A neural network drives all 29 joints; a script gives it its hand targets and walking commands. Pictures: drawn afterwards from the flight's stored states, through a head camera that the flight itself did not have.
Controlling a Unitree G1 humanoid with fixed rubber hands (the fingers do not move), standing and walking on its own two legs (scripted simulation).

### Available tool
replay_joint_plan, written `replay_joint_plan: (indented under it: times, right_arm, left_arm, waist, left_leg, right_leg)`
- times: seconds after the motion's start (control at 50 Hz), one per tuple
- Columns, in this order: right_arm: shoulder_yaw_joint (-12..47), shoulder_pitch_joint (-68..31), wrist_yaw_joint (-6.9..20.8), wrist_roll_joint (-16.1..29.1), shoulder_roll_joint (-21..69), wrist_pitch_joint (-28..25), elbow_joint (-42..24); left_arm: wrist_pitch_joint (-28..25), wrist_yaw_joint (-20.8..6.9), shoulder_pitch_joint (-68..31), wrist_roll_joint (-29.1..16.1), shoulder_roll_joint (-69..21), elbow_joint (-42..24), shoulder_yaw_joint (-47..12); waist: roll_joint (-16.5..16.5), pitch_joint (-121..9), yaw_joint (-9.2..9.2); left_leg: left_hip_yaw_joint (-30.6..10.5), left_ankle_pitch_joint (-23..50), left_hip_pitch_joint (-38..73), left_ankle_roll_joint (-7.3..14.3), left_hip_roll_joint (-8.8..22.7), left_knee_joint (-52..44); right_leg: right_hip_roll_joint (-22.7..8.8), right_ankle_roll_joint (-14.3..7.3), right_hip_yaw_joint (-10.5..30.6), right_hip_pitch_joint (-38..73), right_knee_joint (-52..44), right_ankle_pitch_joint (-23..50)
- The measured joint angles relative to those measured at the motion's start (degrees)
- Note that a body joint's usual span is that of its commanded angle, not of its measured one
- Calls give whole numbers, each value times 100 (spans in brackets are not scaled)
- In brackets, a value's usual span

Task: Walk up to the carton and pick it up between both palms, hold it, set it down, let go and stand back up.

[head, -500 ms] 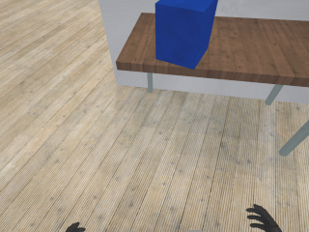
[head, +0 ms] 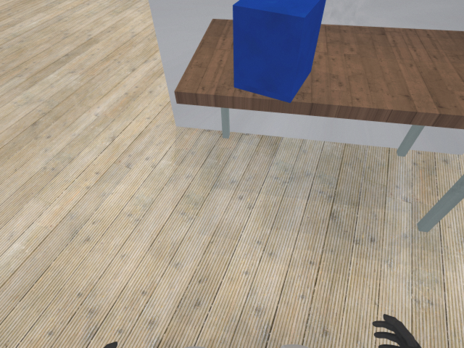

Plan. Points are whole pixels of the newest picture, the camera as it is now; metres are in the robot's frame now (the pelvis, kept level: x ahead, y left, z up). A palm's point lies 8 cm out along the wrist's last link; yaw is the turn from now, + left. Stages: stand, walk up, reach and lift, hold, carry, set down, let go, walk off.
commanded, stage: stand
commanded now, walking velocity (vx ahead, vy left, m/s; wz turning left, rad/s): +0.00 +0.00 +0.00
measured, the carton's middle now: (277, 42) +0.95 -0.12 +0.06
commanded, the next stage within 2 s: walk up in 0.06 s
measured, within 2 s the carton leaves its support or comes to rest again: neither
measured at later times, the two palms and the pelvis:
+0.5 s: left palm out of the picture +0.10 +0.26 -0.10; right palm out of the picture +0.13 -0.34 -0.10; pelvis +0.03 -0.04 +0.00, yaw -2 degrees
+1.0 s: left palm (102, 333) +0.17 +0.27 -0.11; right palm (430, 316) +0.20 -0.33 -0.09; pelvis +0.13 -0.02 +0.00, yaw -5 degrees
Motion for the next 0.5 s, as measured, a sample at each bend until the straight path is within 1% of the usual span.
replay_joint_plan:
  times: [0.28, 0.32, 0.34, 0.38, 0.4, 0.44, 0.48, 0.5]
  right_arm:
    - [0, 10, 10, 0, 75, -19, 109]
    - [-29, 83, 52, 0, 53, -93, 110]
    - [-58, 142, 68, 0, 40, -135, 110]
    - [-130, 254, 74, 0, 9, -194, 111]
    - [-164, 305, 74, 0, -18, -224, 110]
    - [-246, 377, 74, 0, -92, -264, 110]
    - [-286, 381, 75, 0, -191, -275, 108]
    - [-295, 382, 75, -1, -252, -274, 111]
  left_arm:
    - [-15, -31, 7, 0, 12, 56, -2]
    - [-34, -117, 81, 0, 49, 45, -1]
    - [-28, -149, 130, 0, 79, 46, 0]
    - [-30, -189, 218, 0, 173, 28, 1]
    - [-46, -207, 247, 0, 227, 25, 2]
    - [-110, -237, 280, 0, 322, 20, 1]
    - [-222, -246, 390, 0, 390, 12, 0]
    - [-288, -241, 460, 0, 402, 13, 0]
  waist:
    - [1, -48, 0]
    - [2, -141, -3]
    - [3, -222, -6]
    - [0, -353, -4]
    - [-7, -397, -2]
    - [-17, -432, 1]
    - [-24, -494, 4]
    - [24, -497, 1]
  left_leg:
    - [0, 92, 2, 10, 0, -153]
    - [2, -13, 7, 85, 2, -103]
    - [7, -58, 8, 106, 6, -97]
    - [9, -111, 17, 121, 32, -97]
    - [11, -129, 22, 121, 42, -98]
    - [19, -173, 46, 107, 44, -98]
    - [91, -235, 46, 40, 56, -86]
    - [103, -305, 48, 22, 107, -11]
  right_leg:
    - [1, 0, 0, 1, -151, 94]
    - [11, 0, -5, -77, 155, -396]
    - [21, 0, -8, -185, 490, -608]
    - [40, 0, -4, -399, 1071, -699]
    - [16, 0, 0, -467, 1185, -701]
    - [-107, 0, 6, -501, 1074, -705]
    - [-256, 0, 9, -484, 504, -582]
    - [-232, -4, -10, -436, 292, -114]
